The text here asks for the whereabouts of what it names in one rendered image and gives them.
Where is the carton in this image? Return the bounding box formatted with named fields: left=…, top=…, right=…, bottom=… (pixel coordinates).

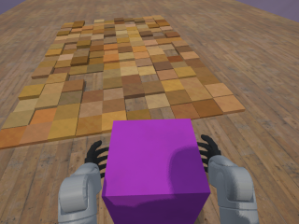
left=101, top=119, right=211, bottom=224

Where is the robot left hand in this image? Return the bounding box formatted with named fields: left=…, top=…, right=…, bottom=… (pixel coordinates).
left=84, top=140, right=109, bottom=178

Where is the left robot forearm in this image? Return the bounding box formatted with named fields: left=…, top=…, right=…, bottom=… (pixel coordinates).
left=58, top=162, right=102, bottom=224

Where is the right robot forearm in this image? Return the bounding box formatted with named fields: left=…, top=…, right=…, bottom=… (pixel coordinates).
left=207, top=155, right=260, bottom=224

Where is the robot right hand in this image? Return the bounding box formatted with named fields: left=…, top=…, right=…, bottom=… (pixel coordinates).
left=197, top=134, right=221, bottom=173

